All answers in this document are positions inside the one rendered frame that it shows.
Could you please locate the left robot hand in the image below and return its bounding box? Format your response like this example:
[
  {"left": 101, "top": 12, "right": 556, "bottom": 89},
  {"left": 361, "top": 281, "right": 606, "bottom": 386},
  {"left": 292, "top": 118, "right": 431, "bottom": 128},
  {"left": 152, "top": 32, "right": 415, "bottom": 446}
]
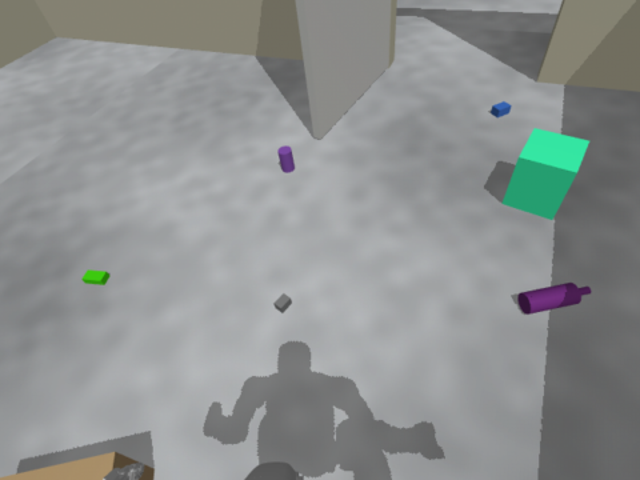
[{"left": 103, "top": 462, "right": 144, "bottom": 480}]

